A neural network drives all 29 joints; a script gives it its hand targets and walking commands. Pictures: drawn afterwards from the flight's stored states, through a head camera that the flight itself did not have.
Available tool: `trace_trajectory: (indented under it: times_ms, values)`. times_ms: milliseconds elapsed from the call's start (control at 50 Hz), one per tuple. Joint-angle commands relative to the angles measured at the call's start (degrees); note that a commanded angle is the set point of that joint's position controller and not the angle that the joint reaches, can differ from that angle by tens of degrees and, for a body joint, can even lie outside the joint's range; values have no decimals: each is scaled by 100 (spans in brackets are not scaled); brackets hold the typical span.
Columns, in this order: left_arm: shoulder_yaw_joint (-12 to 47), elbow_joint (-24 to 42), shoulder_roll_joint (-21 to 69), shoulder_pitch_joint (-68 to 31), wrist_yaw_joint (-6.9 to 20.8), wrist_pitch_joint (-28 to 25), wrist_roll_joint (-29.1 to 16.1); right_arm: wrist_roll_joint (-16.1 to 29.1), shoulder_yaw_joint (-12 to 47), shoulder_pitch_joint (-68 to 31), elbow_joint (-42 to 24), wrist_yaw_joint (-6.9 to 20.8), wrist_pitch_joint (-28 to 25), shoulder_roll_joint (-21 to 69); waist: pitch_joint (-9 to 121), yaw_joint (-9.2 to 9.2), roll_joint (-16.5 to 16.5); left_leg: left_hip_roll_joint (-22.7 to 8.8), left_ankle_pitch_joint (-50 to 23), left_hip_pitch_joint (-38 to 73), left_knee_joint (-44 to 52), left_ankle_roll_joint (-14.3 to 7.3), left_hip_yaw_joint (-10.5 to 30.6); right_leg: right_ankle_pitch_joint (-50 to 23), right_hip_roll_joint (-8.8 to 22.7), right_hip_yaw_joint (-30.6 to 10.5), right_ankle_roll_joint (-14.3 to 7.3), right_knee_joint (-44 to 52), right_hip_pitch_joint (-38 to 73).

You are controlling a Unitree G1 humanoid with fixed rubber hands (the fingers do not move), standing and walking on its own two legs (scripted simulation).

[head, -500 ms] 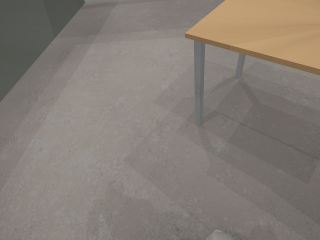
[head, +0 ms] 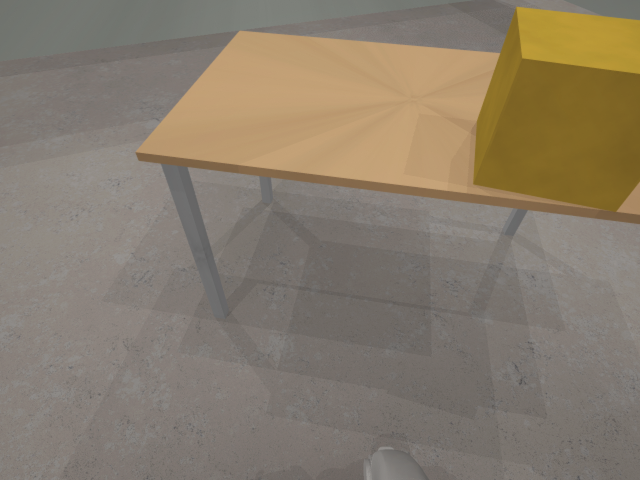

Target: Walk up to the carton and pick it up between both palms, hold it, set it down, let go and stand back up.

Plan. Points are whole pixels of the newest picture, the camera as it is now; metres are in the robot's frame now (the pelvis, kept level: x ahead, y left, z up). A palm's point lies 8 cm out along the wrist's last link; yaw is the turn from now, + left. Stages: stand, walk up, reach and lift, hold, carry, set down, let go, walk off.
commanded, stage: walk up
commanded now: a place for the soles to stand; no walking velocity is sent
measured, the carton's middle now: (565, 107) +0.75 -0.47 +0.10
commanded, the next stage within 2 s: none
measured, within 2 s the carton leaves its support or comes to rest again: neither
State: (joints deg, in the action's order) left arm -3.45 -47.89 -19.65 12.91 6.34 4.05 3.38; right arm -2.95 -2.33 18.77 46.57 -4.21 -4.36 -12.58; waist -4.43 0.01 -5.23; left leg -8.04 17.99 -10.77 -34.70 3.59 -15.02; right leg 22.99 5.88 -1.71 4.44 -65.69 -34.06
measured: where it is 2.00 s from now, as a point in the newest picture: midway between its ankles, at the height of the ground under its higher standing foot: (431, 455)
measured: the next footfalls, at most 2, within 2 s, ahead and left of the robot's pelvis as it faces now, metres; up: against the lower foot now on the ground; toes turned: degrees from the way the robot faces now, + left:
right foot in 0.16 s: +0.18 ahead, -0.22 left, +0.00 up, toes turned -13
left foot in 0.52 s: +0.36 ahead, -0.04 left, +0.00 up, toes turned -12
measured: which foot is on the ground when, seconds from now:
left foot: down 0.00-0.16, up 0.18-0.50, down 0.52-0.96, up 0.98-1.00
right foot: up 0.00-0.14, down 0.16-0.54, up 0.56-0.92, down 0.94-1.00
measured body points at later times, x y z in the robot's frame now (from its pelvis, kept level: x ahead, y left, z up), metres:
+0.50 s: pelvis +0.18 -0.11 +0.00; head +0.20 -0.12 +0.45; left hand +0.26 +0.12 -0.14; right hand +0.25 -0.37 -0.12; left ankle +0.30 -0.03 -0.71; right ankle +0.15 -0.21 -0.72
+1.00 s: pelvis +0.31 -0.27 -0.03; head +0.32 -0.31 +0.42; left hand +0.55 -0.12 -0.13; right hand +0.15 -0.48 -0.18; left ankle +0.32 -0.04 -0.69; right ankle +0.34 -0.43 -0.72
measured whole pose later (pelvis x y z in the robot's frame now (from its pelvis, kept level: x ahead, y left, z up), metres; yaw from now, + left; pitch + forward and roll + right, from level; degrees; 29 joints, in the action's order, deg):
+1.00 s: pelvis +0.31 -0.27 -0.03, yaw -36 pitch -5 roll +1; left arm -2.9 -45.5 -12.9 10.7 2.9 -1.2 1.8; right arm -3.2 -0.4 21.9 50.8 -1.0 -0.6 -15.9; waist -9.4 0.5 2.3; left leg -15.2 31.6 -6.5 -53.5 2.6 -9.7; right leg 14.4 1.5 0.9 -1.0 -47.6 -28.7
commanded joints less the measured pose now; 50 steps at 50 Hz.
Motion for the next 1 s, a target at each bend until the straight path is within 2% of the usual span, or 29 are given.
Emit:
trace_trajectory:
  times_ms: [0, 40, 80, 100, 120, 140, 160, 180, 200, 260, 300, 400, 440, 460, 480, 500, 520, 540, 560, 580, 620, 760, 800, 840, 880, 920, 940, 960, 980]
  values:
    - [-2, 684, -78, -413, 109, -214, -170, -148, -400, -513, -515, -14, -215, -1311, -599, -132, 1746, -1786, 1503, -446, 2520, -1426, 982, -426, 516, -196, -96, 893, -228]
    - [-10, 587, -77, -227, 130, -311, -250, -231, -414, -786, -541, 9, -175, -1360, -360, -280, 1681, -1542, 1440, -648, 2171, -1235, 232, -735, 354, 202, -230, 1674, 702]
    - [-94, 395, -210, 146, 75, -404, -248, -301, -415, -793, -522, 32, -50, -1432, -46, -416, 1287, -1464, 1710, -811, 1470, -1188, 34, -860, 7, 779, -373, 1984, 1662]
    - [-160, 249, -288, 464, 24, -443, -237, -327, -387, -739, -489, 66, 35, -1396, 143, -573, 866, -1346, 1835, -1020, 847, -1106, -123, -1054, -164, 902, -473, 2356, 2281]
    - [-274, 47, -513, 896, -71, -478, -246, -350, -284, -545, -453, 115, 127, -1165, 443, -719, -10, -1025, 1414, -1169, -267, -993, -315, -877, -500, 955, -541, 2495, 2945]
    - [-421, -132, -820, 1467, -215, -496, -272, -333, -129, -229, -405, 235, 209, -815, 754, -929, -1026, -424, 852, -1221, -2163, -827, -553, -400, -769, 607, -730, 2890, 3338]
    - [-490, -2, -1214, 1635, -347, -482, -325, -247, -9, -229, -639, 411, 285, -527, 631, -967, -2128, 243, 2449, -2341, -3597, -571, -70, 350, 268, -1914, -1032, 3899, 3427]
    - [-506, 172, -1431, 1449, -431, -425, -469, -91, 30, -186, -979, 506, 352, -706, 591, -779, -1498, 405, 2341, -2681, -3909, -486, 975, 1530, 987, -3996, -1520, 5047, 3104]
    - [-500, 276, -1542, 1180, -521, -377, -588, 52, 24, -316, -1051, 536, 349, -913, 469, -728, -1146, 284, 2253, -2783, -4076, -478, 1344, 2296, 1255, -4519, -1915, 5597, 2854]
    - [-330, 504, -1075, 739, -706, -352, -332, 152, 123, -183, -803, 487, 150, -819, 120, -459, -1144, -78, 1693, -2769, -3693, -531, 1601, 1187, 1039, -3280, -1860, 4912, 2494]
    - [-202, 540, -758, 626, -655, -430, -221, 107, 94, 159, -687, 398, 53, -893, 299, -268, -984, -89, 1751, -2254, -3110, -486, 1690, 45, 984, -2968, -1942, 4547, 2265]
    - [-63, 516, -379, 729, -545, -554, -131, 65, 102, -127, -876, 397, 18, -539, 364, -236, -138, 254, 872, -1624, -1661, -518, 1376, -2393, 650, -2109, -1925, 4102, 1984]
    - [-8, 578, -390, 383, -490, -509, -115, 110, 81, 210, -839, 380, -55, -379, 472, 86, 146, 481, -464, -365, -388, -622, 1066, -2371, 245, -1413, -1589, 3504, 1254]
    - [55, 610, -279, 207, -457, -480, -98, 90, 23, 662, -685, 359, -88, -340, 622, 343, 410, 649, -1359, 528, 220, -608, 858, -1748, -65, -1140, -1323, 3002, 841]
    - [130, 622, -88, 269, -420, -472, -89, 39, -76, 958, -644, 319, -92, -512, 864, 420, 749, 591, -1515, 1395, 276, -621, 1045, -998, -378, -1010, -1085, 2468, 313]
    - [203, 636, 130, 465, -396, -469, -92, -42, -193, 1241, -667, 256, -61, -806, 1047, 527, 1404, -298, -451, 2025, 678, -803, 2201, 71, -761, -690, -767, 1460, -387]
    - [218, 728, 158, 727, -400, -414, -107, -35, -275, 1217, -785, 164, 3, -1193, 856, 431, 1838, -1930, 1851, 1741, 1820, -1206, 4504, 1307, -1086, -308, -411, 133, -908]
    - [120, 642, -184, 969, -433, -287, -48, 91, -257, 870, -814, 36, 94, -1260, 283, 197, 1104, -2363, 3519, 891, 2365, -1491, 5209, 1503, -784, -394, -236, -398, -977]
    - [36, 663, -309, 877, -424, -219, -46, 118, -249, 592, -754, -21, 131, -1234, -231, 162, 1587, -2522, 3985, 505, 2520, -1876, 5449, 1620, -619, -301, -217, -675, -1261]
    - [63, 737, -298, 558, -422, -231, 35, 170, -211, 542, -703, -11, 88, -1146, -721, 264, 1608, -2516, 3843, 282, 2618, -1952, 5229, 1295, -405, -391, -176, -713, -1616]
    - [44, 656, -174, 353, -375, -310, 71, 146, -135, 541, -560, 33, -65, -936, -1026, 360, 1636, -2115, 2649, 141, 2528, -1787, 3942, 767, -174, -497, -90, -478, -1579]
    - [81, 742, 344, 137, -172, -360, -85, -23, -150, -134, -352, 94, -271, -1003, -583, -52, 1658, -1718, -549, -43, 2039, -1497, 1241, -634, 223, -272, -166, 779, -525]
    - [94, 682, 404, 143, -114, -418, -119, -68, -119, -326, -361, 117, -236, -1003, -370, -182, 1648, -1353, -1009, -418, 1708, -1230, 361, -1205, 70, 96, -287, 1508, 471]
    - [58, 566, 454, 283, -90, -462, -101, -90, -127, -220, -285, 130, -159, -1083, -138, -238, 1517, -1232, -793, -616, 1340, -1113, 81, -1610, -151, 516, -369, 1921, 1348]
    - [-16, 342, 335, 602, -167, -507, -107, -75, -66, -134, -216, 162, -8, -1146, -42, -399, 1040, -1128, -914, -897, 610, -1011, -69, -2180, -427, 841, -477, 2557, 2240]
    - [-203, 29, -179, 1510, -361, -584, -130, -69, 109, 485, -90, 298, 173, -832, 706, -667, -246, -416, -1439, -809, -1630, -723, -376, -2423, -830, 768, -609, 2957, 3313]
    - [-339, 83, -662, 1883, -478, -573, -135, -22, 210, 774, -176, 396, 270, -530, 973, -763, -1313, 155, 870, -1479, -3185, -470, -100, -2708, 284, -1163, -989, 3337, 3715]
    - [-404, 177, -948, 1805, -574, -505, -306, 69, 234, 986, -348, 432, 425, -522, 1089, -545, -1313, 513, 2372, -1807, -3836, -416, 738, -2221, 1119, -3115, -1407, 4072, 3607]
    - [-472, 311, -1104, 1492, -685, -429, -498, 146, 196, 779, -412, 418, 516, -768, 1034, -592, -967, 328, 2174, -1827, -4163, -389, 1232, -592, 1419, -3652, -1828, 4862, 3109]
